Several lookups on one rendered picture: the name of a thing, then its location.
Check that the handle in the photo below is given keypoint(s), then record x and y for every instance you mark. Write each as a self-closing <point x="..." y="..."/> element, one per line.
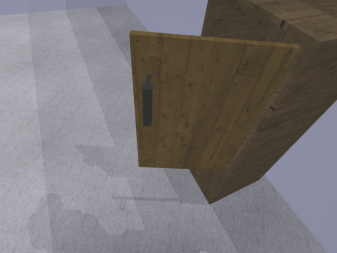
<point x="147" y="102"/>

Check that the cupboard door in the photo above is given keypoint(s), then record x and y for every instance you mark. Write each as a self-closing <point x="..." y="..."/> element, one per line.
<point x="207" y="93"/>

